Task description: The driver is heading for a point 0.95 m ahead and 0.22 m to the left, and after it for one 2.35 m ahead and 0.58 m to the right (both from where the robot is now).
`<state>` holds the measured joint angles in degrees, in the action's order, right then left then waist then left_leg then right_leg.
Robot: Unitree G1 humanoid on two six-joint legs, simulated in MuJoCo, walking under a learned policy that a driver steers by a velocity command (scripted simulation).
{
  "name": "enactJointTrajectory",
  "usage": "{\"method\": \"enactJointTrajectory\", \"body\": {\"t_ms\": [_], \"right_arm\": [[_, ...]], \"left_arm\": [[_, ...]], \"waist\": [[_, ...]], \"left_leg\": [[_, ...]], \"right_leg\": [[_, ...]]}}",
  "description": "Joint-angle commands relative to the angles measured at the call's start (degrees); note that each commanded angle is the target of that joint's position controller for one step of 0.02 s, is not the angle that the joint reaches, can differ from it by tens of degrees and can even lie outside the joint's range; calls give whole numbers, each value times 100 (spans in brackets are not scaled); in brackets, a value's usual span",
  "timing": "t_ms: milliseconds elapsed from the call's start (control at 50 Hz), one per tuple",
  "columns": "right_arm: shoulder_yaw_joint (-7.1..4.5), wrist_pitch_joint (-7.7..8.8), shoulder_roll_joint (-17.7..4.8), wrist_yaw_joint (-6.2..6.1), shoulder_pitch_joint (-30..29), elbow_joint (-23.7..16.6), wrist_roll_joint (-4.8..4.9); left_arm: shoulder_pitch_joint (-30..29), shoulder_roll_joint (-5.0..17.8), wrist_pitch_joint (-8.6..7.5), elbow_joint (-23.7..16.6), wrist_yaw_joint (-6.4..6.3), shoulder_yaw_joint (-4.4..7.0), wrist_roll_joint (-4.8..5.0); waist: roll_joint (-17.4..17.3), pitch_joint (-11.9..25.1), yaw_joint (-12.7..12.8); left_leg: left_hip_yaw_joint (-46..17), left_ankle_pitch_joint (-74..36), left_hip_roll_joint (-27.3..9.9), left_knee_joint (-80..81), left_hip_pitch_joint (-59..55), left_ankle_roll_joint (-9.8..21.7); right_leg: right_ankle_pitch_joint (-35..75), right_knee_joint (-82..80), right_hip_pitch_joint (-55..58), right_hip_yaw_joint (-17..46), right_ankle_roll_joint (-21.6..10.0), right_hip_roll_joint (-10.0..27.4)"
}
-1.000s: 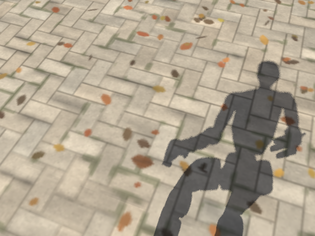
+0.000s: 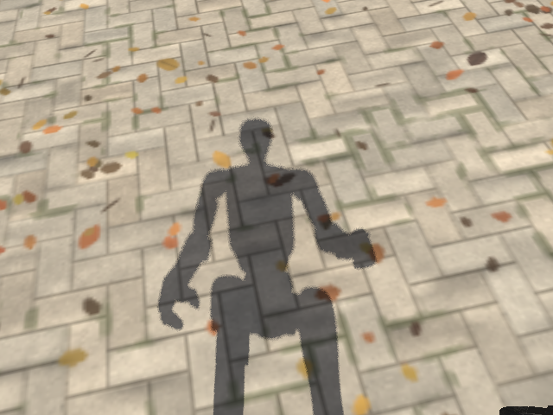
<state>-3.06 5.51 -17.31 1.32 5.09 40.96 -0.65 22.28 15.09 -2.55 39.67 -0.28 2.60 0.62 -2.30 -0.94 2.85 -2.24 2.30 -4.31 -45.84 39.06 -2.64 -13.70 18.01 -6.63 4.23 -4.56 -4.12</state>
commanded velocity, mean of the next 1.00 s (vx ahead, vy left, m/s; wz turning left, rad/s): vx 0.50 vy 0.00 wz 0.02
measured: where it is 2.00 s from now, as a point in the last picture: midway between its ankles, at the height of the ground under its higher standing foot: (275, 186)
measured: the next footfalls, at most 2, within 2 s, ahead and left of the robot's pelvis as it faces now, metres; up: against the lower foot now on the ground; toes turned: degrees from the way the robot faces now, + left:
left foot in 0.22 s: +0.33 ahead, +0.13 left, +0.00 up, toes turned -2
right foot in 0.72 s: +0.60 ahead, -0.13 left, +0.00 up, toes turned -3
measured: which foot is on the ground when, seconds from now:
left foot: up 0.00-0.20, down 0.22-0.72, up 0.74-1.00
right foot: down 0.00-0.24, up 0.26-0.70, down 0.72-1.00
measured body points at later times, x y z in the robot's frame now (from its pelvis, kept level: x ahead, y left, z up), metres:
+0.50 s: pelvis +0.30 +0.04 +0.00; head +0.33 +0.04 +0.45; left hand +0.48 +0.29 -0.10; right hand +0.33 -0.24 -0.13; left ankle +0.29 +0.13 -0.75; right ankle +0.41 -0.14 -0.68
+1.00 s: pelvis +0.58 -0.04 +0.00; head +0.60 -0.04 +0.45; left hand +0.62 +0.24 -0.12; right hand +0.73 -0.31 -0.12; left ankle +0.66 +0.14 -0.67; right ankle +0.56 -0.13 -0.75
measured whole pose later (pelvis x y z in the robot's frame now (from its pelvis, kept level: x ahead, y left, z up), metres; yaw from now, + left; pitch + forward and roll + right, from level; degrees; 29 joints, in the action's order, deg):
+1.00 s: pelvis +0.58 -0.04 +0.00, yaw +5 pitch +0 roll -2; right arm -4.0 1.5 -17.8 0.1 12.0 45.6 1.5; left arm 17.9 14.7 -5.7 46.6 0.5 3.6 -1.0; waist -3.0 -1.5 2.2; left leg -4.6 8.0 -5.7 -58.1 38.6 -0.6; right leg -11.1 15.9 -5.4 -8.9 -2.4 -1.7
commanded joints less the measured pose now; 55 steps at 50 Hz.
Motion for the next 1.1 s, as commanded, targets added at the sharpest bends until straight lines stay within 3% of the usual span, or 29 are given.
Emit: {"method": "enactJointTrajectory", "body": {"t_ms": [20, 80, 140, 180, 200, 220, 240, 260, 280, 300, 320, 360, 400, 460, 520, 620, 680, 700, 720, 740, 760, 780, 800, 820, 840, 880, 940, 1020, 1100], "right_arm": [[24, 81, -156, 80, -775, -459, 72], [5, 117, -258, 152, -1142, -586, 118], [-39, 144, -367, 203, -1095, -612, 108], [-135, 149, -537, 173, -606, -509, 81], [-237, 146, -717, 130, 97, -333, 66], [-301, 136, -942, 86, 1117, -168, -1], [-435, 98, -1388, 69, 1850, -5, -31], [-314, 84, -914, 104, 1998, 125, 135], [-235, 58, -678, 61, 1526, 73, 194], [-187, 18, -578, 26, 1094, 1, 139], [-140, 0, -467, 25, 837, 2, 72], [-87, 45, -336, 27, 644, 1, -11], [-106, 95, -415, 24, 672, 92, 53], [-164, 94, -646, -30, 817, 216, 92], [-174, 35, -741, -67, 1061, 330, 153], [-198, -108, -878, -80, 1632, 618, 210], [-237, -219, -981, -124, 1636, 700, 219], [-226, -249, -985, -135, 1523, 692, 226], [-146, -251, -797, -141, 1508, 643, 172], [27, -176, -278, -120, 1823, 435, 75], [114, -83, -66, -105, 2209, 498, 135], [-65, -55, -691, -89, 1737, 479, 300], [-109, -44, -791, -88, 1299, 330, 341], [-116, -60, -732, -107, 1091, 297, 275], [-149, -122, -659, -116, 1117, 314, 234], [-134, -265, -373, -116, 1404, 400, 256], [-140, -406, -279, -148, 1160, 299, 237], [-96, -348, -147, -39, 577, 93, 187], [-26, -329, -44, 105, -201, -245, 177]], "left_arm": [[43, 1030, -116, -181, -84, 296, 30], [292, 1040, -113, 53, -79, 307, 65], [353, 1048, -43, 220, -107, 332, 51], [263, 1135, 13, 232, -118, 359, 38], [174, 1097, 43, 211, -117, 328, 19], [80, 931, 53, 99, -116, 243, -56], [937, 349, -23, 94, -64, 71, -19], [861, 571, -108, 177, -40, 75, 39], [133, 982, -155, 0, -10, 191, 166], [-364, 999, -193, -142, -10, 174, 155], [-644, 930, -213, -203, -10, 181, 51], [-399, 745, -156, -115, -5, 185, 8], [-299, 539, -92, -67, -15, 134, -10], [-882, 441, -116, -248, -21, 71, -79], [-1542, 305, -194, -373, 43, 9, -53], [-2296, 402, -260, -622, 184, 30, 33], [-2088, 593, -294, -626, 235, 110, 11], [-1531, 738, -309, -485, 215, 202, -11], [-625, 1047, -314, -255, 161, 344, -53], [227, 1605, -297, -175, 102, 477, -185], [474, 1524, -243, -72, 122, 462, -118], [308, 1046, -226, -75, 104, 327, -81], [-105, 903, -226, -88, 86, 266, -52], [-481, 757, -240, -93, 92, 216, -79], [-741, 610, -282, -87, 105, 178, -107], [-949, 537, -382, 4, 125, 184, -147], [-1009, 598, -462, 170, 89, 234, -164], [-902, 780, -411, 346, -3, 292, -153], [-539, 978, -301, 562, -55, 363, -67]], "waist": [[723, -46, 100], [692, -267, 207], [750, -303, 108], [877, 53, -157], [844, 547, -533], [643, 1354, -975], [-878, 2376, -783], [-1144, 2562, -899], [-688, 1439, -917], [-184, 791, -778], [60, 288, -605], [-165, 166, -273], [-231, 117, -173], [-102, -45, -293], [-39, -125, -546], [-75, -251, -798], [-186, -111, -542], [-169, 194, -178], [-54, 857, 236], [872, 1880, 368], [1853, 2498, 306], [1221, 1774, 433], [1005, 1024, 325], [755, 624, 154], [809, 349, -35], [950, 270, -303], [680, -25, -351], [529, -195, -195], [388, -441, 109]], "left_leg": [[182, -982, 232, 1063, -417, 12], [84, -1063, 265, 1536, -365, 198], [77, -547, 294, 1784, -387, 451], [355, -1, 566, 1798, -1187, 656], [490, -143, 652, 1871, -2221, 847], [-184, -435, -31, 1523, -3987, 1211], [-2864, 565, -1527, 1710, -6361, 2259], [-4220, 1604, -1747, 2616, -6521, 2286], [-3443, 2177, -1576, 2816, -5647, 1982], [-2761, 1954, -1368, 2983, -4675, 1788], [-2283, 1429, -1158, 3186, -3832, 1728], [-1735, 692, -847, 3471, -3066, 1670], [-1302, 189, -781, 3684, -2763, 1757], [-771, -366, -669, 3860, -2727, 1732], [-289, -498, -423, 3841, -2763, 1498], [-431, -428, -797, 3520, -3630, 1389], [-555, -1294, -961, 2940, -4045, 1223], [-436, -2080, -783, 2295, -3940, 1110], [-247, -2045, -468, 1173, -3380, 930], [107, -235, 195, -967, -1430, 552], [-279, 3147, 710, -2197, -186, 406], [-599, 2955, 402, -2730, 353, 433], [-429, 2410, 153, -2681, 510, 450], [-345, 1960, -49, -2442, 333, 418], [-371, 1631, -202, -2209, 78, 384], [-356, 1277, -275, -2099, -387, 317], [-452, 792, -340, -1757, -111, 188], [-242, -346, -268, -344, -47, 199], [146, -537, -197, 580, 15, 357]], "right_leg": [[1852, -628, -167, 646, -691, 1182], [1655, -570, 235, 845, -685, 1440], [2214, -248, 824, 936, -578, 1668], [3934, 419, 1018, 837, -460, 1568], [4722, 1270, 877, 636, -331, 1323], [3898, 2664, -88, 532, -163, 1079], [567, 5157, -2378, 203, 343, 66], [-1854, 5811, -3163, 697, 338, -105], [-1561, 6037, -3640, 626, 304, 276], [-1058, 5764, -3578, 354, 267, 584], [-763, 5361, -3445, 207, 277, 780], [-432, 4884, -2859, 188, 316, 1028], [-327, 4500, -2781, 57, 420, 1107], [575, 3491, -3007, -63, 568, 1192], [1627, 2219, -2697, -257, 578, 1015], [1677, 1328, -2741, -279, 443, 817], [996, 1033, -2253, -340, 209, 661], [990, 812, -1417, -478, 79, 507], [1150, 935, 43, -338, -127, 696], [994, 1115, 2371, 1493, -770, 2163], [-36, 369, 3083, 3390, -1203, 2868], [-674, 143, 2560, 3000, -948, 2659], [-471, -30, 1757, 2198, -763, 2495], [-105, -250, 1036, 1657, -676, 2268], [237, -488, 503, 1188, -615, 2081], [880, -784, -17, 534, -585, 1905], [1455, -1054, -220, -107, -651, 1906], [1782, -1125, 14, -892, -503, 1739], [1918, -1074, 552, -1255, -458, 1933]]}}
Velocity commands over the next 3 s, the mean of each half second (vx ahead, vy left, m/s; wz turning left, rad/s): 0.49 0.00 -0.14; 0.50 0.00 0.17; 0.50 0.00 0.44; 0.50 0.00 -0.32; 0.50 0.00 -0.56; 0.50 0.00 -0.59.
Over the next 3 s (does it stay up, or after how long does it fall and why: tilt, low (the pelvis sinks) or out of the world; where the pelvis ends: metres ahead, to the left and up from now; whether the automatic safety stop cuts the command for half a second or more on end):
stays up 1.68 0.03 0.00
